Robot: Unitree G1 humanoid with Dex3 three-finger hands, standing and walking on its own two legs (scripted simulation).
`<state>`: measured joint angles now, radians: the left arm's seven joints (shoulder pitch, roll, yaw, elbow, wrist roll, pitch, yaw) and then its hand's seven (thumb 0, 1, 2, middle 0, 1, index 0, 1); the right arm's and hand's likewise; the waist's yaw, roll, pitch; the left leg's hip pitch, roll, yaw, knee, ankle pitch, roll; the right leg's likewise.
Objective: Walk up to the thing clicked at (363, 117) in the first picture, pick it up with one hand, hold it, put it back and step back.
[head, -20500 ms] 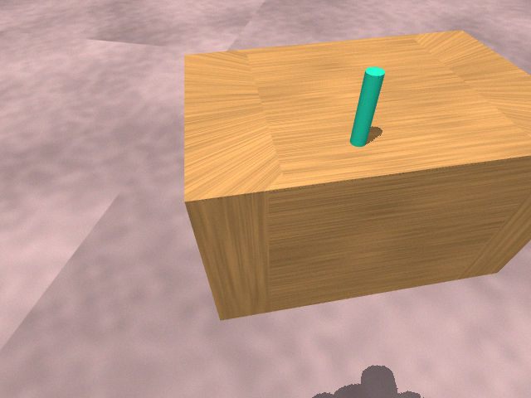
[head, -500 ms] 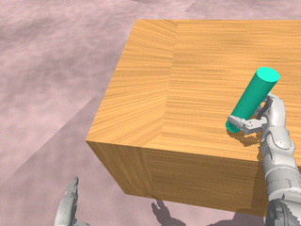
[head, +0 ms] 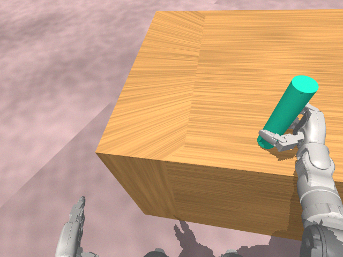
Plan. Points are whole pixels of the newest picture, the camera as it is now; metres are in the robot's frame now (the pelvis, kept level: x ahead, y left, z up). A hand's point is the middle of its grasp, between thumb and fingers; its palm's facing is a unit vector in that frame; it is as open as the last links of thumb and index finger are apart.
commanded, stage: lower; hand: right
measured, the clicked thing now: (281, 118) +0.42 -0.18 +0.09
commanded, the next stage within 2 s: loosen in 0.20 s
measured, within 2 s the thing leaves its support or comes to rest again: rests again in 0.16 s
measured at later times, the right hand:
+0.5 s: hand (279, 125) +0.43 -0.19 +0.04, palm faces +0.13 +0.99 +0.02, open 8.4 cm
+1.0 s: hand (277, 126) +0.43 -0.19 +0.03, palm faces +0.13 +0.99 +0.02, open 15.6 cm
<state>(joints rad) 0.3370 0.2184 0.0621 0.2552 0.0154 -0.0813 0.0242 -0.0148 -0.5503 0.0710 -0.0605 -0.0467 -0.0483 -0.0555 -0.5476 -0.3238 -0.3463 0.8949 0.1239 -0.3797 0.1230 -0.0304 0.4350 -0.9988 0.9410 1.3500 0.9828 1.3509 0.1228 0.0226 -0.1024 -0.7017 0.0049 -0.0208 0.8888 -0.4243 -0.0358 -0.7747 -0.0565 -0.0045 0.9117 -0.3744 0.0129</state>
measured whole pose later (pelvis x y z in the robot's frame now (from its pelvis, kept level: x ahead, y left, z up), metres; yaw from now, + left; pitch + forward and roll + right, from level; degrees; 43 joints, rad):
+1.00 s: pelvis +0.00 +0.00 -0.02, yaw +0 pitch +16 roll +2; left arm 0.39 0.23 0.06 0.12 0.02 -0.02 0.01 -0.01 -0.54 0.06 -0.06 -0.05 -0.06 -0.05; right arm -0.54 -0.32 -0.37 0.86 0.11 -0.37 0.11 -0.01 0.50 -0.12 0.41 0.27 0.40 0.27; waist 0.13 0.02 -0.12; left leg -0.79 0.00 -0.01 0.99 -0.47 -0.03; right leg -0.86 -0.06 0.01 1.01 -0.42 0.02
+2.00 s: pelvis +0.02 -0.01 +0.04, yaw -1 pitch +5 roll +1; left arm 0.35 0.26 0.07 0.37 -0.06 -0.05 0.03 -0.01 -0.51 0.06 -0.06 -0.05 -0.06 -0.05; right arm -0.19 -0.51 -0.36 0.44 0.04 -0.07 -0.01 -0.02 0.58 -0.04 0.06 0.06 0.05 0.06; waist -0.01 -0.02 -0.08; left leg -0.34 0.03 -0.01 0.59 -0.33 -0.04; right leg -0.43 -0.04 -0.01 0.64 -0.30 0.01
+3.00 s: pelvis +0.00 +0.02 +0.05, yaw -3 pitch -4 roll +0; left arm 0.27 0.21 0.10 0.53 -0.02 -0.12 0.07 -0.01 -0.27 0.28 -0.10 -0.13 -0.10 -0.13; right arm 0.47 -0.28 -0.26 0.01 0.04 -0.27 -0.03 -0.02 0.57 -0.04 0.06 0.06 0.06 0.05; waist -0.03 -0.02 0.05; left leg -0.14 0.03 0.02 0.47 -0.26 -0.02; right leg -0.21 -0.03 0.01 0.44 -0.18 0.03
